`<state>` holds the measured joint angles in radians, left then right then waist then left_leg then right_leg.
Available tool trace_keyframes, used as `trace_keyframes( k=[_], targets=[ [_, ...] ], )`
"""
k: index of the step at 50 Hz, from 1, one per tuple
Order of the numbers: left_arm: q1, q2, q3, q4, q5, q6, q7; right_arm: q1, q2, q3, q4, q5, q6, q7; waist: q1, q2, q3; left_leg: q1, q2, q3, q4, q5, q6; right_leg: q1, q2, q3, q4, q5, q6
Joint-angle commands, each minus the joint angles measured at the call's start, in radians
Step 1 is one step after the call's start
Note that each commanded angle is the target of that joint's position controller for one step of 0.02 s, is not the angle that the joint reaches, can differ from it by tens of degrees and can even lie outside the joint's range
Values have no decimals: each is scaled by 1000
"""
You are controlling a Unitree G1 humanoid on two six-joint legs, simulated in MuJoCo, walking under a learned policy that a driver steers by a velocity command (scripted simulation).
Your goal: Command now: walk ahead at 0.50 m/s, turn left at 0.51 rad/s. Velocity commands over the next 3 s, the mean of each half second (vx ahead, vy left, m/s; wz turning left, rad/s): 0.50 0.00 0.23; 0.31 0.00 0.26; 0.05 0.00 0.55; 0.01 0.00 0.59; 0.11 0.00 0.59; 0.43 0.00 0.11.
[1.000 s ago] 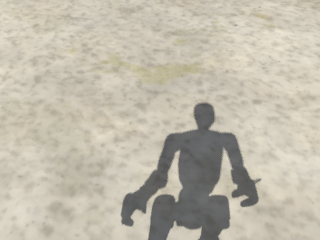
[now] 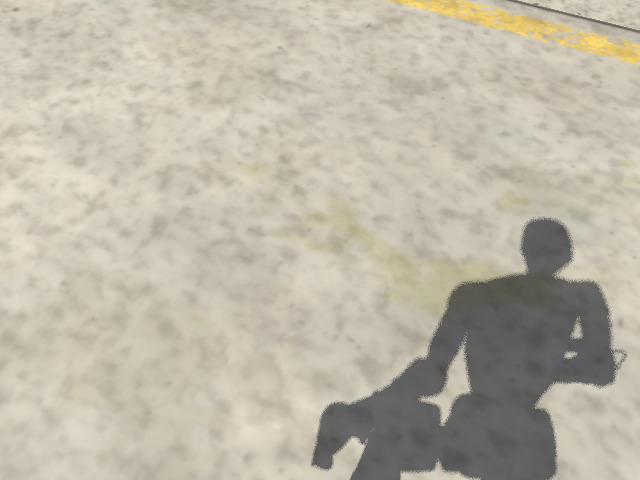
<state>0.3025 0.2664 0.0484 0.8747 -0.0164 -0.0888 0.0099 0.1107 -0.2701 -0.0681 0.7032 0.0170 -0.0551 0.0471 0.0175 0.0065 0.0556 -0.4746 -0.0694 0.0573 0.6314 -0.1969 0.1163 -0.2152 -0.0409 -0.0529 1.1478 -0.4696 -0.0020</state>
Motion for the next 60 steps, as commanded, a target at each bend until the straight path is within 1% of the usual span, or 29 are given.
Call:
trace_keyframes(
  k=[1, 2, 3, 7, 12, 16, 19, 21, 22, 23, 24, 25, 26, 27, 28, 32, 35, 38, 43, 46, 47, 48, 49, 50, 51, 52, 53, 56, 60],
  targets=[
    [-92, 127, 20, -148, -17, -74, -10, 184, -133, -40, -19, 0, -16, -11, -66, -37, -175, 583, 318, -533, -338, 134, 219, -563, -48, 146, 165, 90, -30],
    [-76, 136, 29, -134, 4, -62, -4, 123, -94, -29, -35, -4, -19, -13, -31, -35, -138, 465, 284, -445, -352, 230, 196, -495, -81, 136, 85, 131, -19],
    [-48, 134, 33, -128, 10, -45, -6, 98, -78, -21, -47, -14, -20, -16, -4, -11, -123, 383, 259, -398, -377, 280, 187, -428, -101, 137, 54, 155, -10],
    [-78, 85, 24, -151, 28, -9, 0, 141, -120, -28, -16, -11, -33, -31, 1, 19, -83, 264, 221, -269, -431, 448, 183, -413, -103, 94, -112, 278, 46],
    [-248, 55, 7, -193, 18, -18, -11, 210, -134, -27, 17, -3, -26, -46, -74, 54, -55, 291, 172, -188, -428, 333, 108, -388, -56, 66, -471, 579, 39],
    [-344, 73, 8, -229, 7, -30, -33, 266, -146, -27, 51, 1, -20, -46, -112, 69, -18, 406, 243, -251, -394, 246, 108, -424, -30, 72, -588, 571, 9],
    [-329, 96, 15, -241, 8, -40, -48, 271, -159, -33, 67, 1, -9, -54, -84, 87, -21, 509, 295, -287, -331, 333, 83, -415, -15, 76, -638, 451, -38],
    [-196, 130, 34, -208, 10, -43, -45, 233, -168, -34, 62, -1, -1, -58, -3, 98, -93, 509, 258, -252, -190, 602, 51, -213, 37, 27, -677, 416, -80],
    [-47, 173, 53, -169, 17, -43, -39, 224, -144, -22, 53, -8, 0, -57, 64, 73, -202, 432, 201, -208, -5, 629, 23, 22, 9, 49, -660, 466, -120],
    [119, 247, 68, -151, 28, -40, -33, 273, -86, 0, 33, -32, -5, -57, 96, -76, -366, 191, 105, -156, 327, 310, -21, 357, -197, 300, -621, 491, -211],
    [171, 263, 74, -117, 23, -34, -44, 401, -12, 20, 43, -5, -25, -48, 46, -353, -459, -152, -34, -167, 605, -367, -71, 609, -357, 752, -772, 241, -339],
    [151, 170, 50, -126, 3, -31, -43, 319, -118, 3, 47, 13, -35, -43, 85, -215, -365, -270, 30, -234, 697, -362, -62, 560, -331, 763, -834, 50, -294],
    [66, 138, 38, -140, 2, -25, -37, 206, -150, -6, 14, 21, -40, -40, 80, -128, -217, -313, 82, -190, 685, -259, -58, 413, -301, 616, -855, 72, -250],
    [0, 129, 31, -152, 13, -20, -38, 152, -138, -3, 3, 8, -41, -43, 52, -43, -138, -277, 127, -159, 636, -176, -62, 265, -264, 513, -880, 187, -235],
    [-38, 111, 25, -156, 21, -20, -40, 142, -127, -8, 0, -6, -38, -45, 22, -35, -93, -239, 157, -154, 576, -126, -68, 165, -229, 445, -907, 280, -233],
    [-60, 111, 22, -137, 23, -34, -41, 200, -77, -5, 20, -6, -9, -51, -36, -85, -74, -153, 188, -126, 461, -55, -103, 41, -178, 268, -978, 544, -243],
    [-59, 133, 29, -112, 32, -28, -25, 150, -53, 2, 8, -13, -2, -56, -34, -68, -66, -150, 178, -110, 305, 67, -132, 36, -155, 107, -953, 906, -218],
    [-53, 142, 28, -97, 31, -14, -9, 70, -30, 11, -9, -9, -7, -44, 3, -81, -78, -68, 142, -75, 102, 253, -123, 41, -119, -4, -944, 928, -175],
    [-50, 170, 39, -74, 10, 29, 13, -11, -64, -6, -77, -11, 0, -13, 25, -88, -80, -95, 118, -65, -19, 194, -95, 186, -191, -8, -845, 892, -167],
    [-102, 182, 48, -90, -8, 56, 31, 83, -97, -28, -79, -19, 1, 3, -34, -86, -115, 11, 67, -19, -105, 102, -47, 204, -189, -21, -648, 990, -129],
    [-89, 166, 45, -94, -5, 62, 35, 176, -138, -49, -56, -20, -3, -3, -70, -39, -166, 154, 39, -24, -189, 230, -15, 167, -130, -54, -482, 943, -85],
    [-64, 141, 31, -121, 29, 55, 33, 254, -236, -74, -62, -28, 1, -23, -90, 117, -261, 397, 213, -270, -175, 661, 70, -36, -43, -86, -193, 619, -19],
    [21, 59, 2, -141, 66, 44, 14, 241, -289, -71, -88, -40, 5, -35, -10, 288, -353, 648, 437, -625, -138, 1042, 275, -358, 143, -9, 124, -235, 43],
    [22, 122, 9, -130, 38, 37, -3, 234, -219, -57, -106, -32, 11, -34, -52, 187, -481, 658, 437, -661, -188, 791, 307, -398, 100, 168, 222, -211, 37],
    [-54, 150, 17, -147, 8, 42, -7, 156, -184, -49, -128, -23, 16, -35, -53, 118, -371, 565, 382, -566, -217, 614, 258, -453, 67, 163, 219, -130, 33],
    [-95, 144, 19, -149, 12, 52, 2, 108, -155, -42, -133, -8, 27, -40, -38, 26, -279, 454, 329, -490, -246, 462, 198, -470, 32, 150, 159, -58, 37],
    [-123, 147, 24, -154, 23, 67, 13, 78, -140, -34, -141, -1, 38, -45, -25, 2, -220, 338, 295, -455, -276, 360, 166, -441, 11, 147, 85, -13, 43],
    [-99, 113, 22, -163, 27, 86, 22, 48, -165, -44, -157, -25, 56, -56, 14, 89, -185, 174, 216, -398, -316, 296, 140, -316, 39, 114, -84, 53, 61],
    [-124, 100, 18, -168, 25, 90, 32, 61, -185, -54, -162, -17, 66, -79, -6, 109, -220, 177, 201, -427, -311, 151, 123, -281, 51, 135, -234, 118, 80]
  ],
)
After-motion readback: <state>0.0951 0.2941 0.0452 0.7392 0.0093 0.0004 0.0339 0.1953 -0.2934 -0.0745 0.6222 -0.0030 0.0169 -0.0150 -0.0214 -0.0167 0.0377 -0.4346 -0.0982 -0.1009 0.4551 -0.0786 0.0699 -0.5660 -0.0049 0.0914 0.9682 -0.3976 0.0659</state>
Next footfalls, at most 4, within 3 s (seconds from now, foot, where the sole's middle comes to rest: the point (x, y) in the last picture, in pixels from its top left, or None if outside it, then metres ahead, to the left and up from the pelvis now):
0.44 right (409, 479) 0.44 -0.13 -0.75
0.96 left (291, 387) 0.63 0.11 -0.75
1.40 right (392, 370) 0.67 -0.11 -0.75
1.82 left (295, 449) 0.49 0.09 -0.75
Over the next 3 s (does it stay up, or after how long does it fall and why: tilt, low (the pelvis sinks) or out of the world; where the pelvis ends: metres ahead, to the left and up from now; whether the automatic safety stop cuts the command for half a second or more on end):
stays up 0.55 0.22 0.03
